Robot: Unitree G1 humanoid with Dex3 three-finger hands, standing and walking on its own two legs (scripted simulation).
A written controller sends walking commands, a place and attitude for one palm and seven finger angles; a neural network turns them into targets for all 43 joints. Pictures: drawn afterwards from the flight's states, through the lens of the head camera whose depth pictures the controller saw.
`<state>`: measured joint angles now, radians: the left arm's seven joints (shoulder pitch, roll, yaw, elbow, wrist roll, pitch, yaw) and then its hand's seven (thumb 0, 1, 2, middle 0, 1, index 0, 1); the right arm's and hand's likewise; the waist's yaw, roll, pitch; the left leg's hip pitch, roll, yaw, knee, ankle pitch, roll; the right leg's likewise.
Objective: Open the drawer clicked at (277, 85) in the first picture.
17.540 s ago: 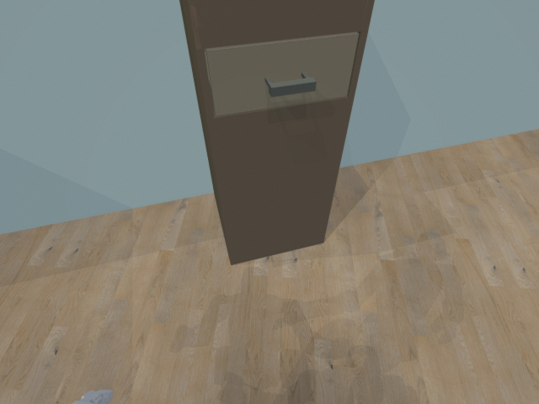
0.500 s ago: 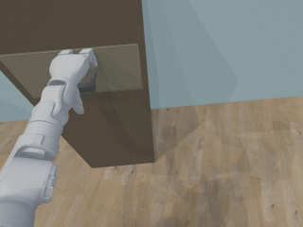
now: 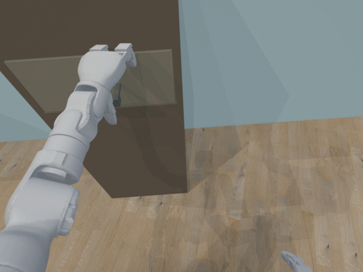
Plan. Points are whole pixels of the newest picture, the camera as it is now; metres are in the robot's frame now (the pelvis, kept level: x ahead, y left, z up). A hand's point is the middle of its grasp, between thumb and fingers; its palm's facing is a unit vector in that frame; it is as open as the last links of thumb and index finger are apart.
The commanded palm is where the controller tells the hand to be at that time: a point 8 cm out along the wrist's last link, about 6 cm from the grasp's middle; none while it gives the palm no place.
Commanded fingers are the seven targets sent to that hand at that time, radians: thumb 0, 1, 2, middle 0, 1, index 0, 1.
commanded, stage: move the hooked fingers above the handle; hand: left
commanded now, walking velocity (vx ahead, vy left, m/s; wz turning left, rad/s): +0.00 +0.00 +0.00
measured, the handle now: (97, 94) +0.53 +0.22 +0.08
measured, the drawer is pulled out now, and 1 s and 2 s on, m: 0.00 0.00 0.00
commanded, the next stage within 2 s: lift the fingers back up to retry in 0.92 s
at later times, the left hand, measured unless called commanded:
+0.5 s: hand (121, 89) +0.48 +0.13 +0.13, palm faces +0.08 -0.10 -0.99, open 13.8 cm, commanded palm +0.46 +0.22 +0.19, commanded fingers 0.00 -0.50 0.30 -0.30 -1.20 -0.30 -1.20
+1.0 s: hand (80, 113) +0.43 +0.22 +0.11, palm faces -0.18 +0.04 -0.98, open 13.8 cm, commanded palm +0.46 +0.21 +0.19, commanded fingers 0.00 -0.50 0.30 -0.30 -1.20 -0.30 -1.20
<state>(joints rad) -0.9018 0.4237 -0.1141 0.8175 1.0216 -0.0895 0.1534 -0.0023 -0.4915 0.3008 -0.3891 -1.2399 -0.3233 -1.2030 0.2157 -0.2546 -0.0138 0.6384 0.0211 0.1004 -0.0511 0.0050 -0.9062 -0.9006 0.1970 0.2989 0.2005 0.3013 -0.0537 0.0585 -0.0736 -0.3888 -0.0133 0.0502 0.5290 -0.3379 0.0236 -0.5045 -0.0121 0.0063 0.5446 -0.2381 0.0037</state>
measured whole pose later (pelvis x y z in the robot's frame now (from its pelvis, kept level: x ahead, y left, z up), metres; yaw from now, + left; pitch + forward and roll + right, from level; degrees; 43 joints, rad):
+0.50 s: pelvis -0.01 +0.00 +0.00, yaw +2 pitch +11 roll +0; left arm -0.93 0.42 -0.19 0.79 0.97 -0.15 0.11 0.00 -0.49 0.30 -0.33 -1.20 -0.33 -1.20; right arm 0.23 -0.29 -0.02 0.66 0.03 0.07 -0.07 0.01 -0.91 -0.90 0.20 0.30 0.20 0.30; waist -0.07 0.03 -0.06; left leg -0.41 -0.03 0.03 0.55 -0.33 0.03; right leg -0.51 -0.03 -0.02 0.55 -0.23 0.01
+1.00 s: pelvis -0.01 -0.01 +0.00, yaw +3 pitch +9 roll +0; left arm -0.88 0.54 -0.25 0.82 0.94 -0.10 -0.09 -0.01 -0.49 0.30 -0.33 -1.20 -0.33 -1.21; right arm 0.32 -0.30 -0.04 0.67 0.04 0.09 -0.10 0.01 -0.90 -0.90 0.20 0.30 0.20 0.30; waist -0.02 0.04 -0.04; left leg -0.38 -0.02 -0.01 0.52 -0.31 0.02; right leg -0.46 -0.02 -0.05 0.51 -0.22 0.00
